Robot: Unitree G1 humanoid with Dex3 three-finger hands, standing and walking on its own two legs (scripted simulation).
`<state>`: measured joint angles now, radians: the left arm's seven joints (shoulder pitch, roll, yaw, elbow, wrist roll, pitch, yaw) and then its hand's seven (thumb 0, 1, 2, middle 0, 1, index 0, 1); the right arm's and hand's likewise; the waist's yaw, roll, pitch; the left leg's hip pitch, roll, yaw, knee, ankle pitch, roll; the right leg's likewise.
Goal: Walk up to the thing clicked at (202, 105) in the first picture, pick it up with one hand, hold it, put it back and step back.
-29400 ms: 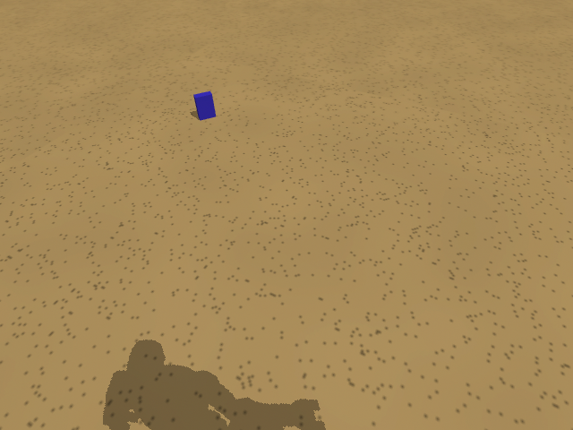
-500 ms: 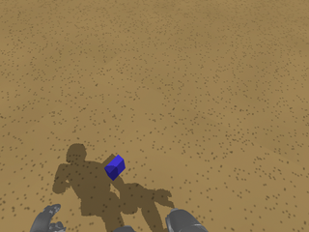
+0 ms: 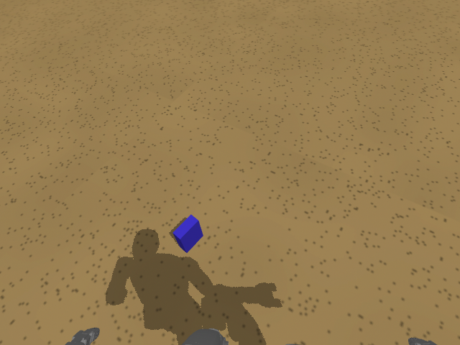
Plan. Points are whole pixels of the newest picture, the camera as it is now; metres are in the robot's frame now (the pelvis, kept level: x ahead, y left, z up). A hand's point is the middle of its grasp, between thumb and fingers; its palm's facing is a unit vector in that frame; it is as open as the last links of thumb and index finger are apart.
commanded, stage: step back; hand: left
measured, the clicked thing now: (188, 234) +0.60 +0.25 -0.68
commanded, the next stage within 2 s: none
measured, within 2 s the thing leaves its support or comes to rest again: neither
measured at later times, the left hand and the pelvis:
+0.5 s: hand out of the picture -0.07 +0.25 -0.16, palm faces -0.04 -0.92 -0.40, open 7.4 cm; pelvis -0.16 -0.02 -0.02, yaw -2 degrees
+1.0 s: hand out of the picture -0.22 +0.24 -0.15, palm faces +0.06 -0.93 -0.37, open 7.4 cm; pelvis -0.33 -0.03 +0.00, yaw +3 degrees
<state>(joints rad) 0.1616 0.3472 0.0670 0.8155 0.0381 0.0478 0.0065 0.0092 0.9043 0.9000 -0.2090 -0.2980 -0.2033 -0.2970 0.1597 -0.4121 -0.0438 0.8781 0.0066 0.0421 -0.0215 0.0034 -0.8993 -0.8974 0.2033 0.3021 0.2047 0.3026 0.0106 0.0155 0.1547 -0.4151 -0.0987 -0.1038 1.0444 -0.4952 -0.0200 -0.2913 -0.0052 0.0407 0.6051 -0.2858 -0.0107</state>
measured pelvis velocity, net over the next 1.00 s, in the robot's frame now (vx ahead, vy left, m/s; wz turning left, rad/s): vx -0.33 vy -0.03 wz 0.06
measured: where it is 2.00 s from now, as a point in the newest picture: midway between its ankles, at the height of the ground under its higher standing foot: outside the picture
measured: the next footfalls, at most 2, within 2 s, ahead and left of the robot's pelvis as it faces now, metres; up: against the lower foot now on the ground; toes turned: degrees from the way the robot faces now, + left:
left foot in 0.10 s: -0.01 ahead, +0.12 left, +0.00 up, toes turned +0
right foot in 0.48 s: -0.15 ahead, -0.15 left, +0.00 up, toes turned +1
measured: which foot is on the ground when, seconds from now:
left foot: up 0.00-0.08, down 0.10-0.50, up 0.52-0.80, down 0.82-1.00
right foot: down 0.00-0.12, up 0.14-0.46, down 0.48-0.84, up 0.86-1.00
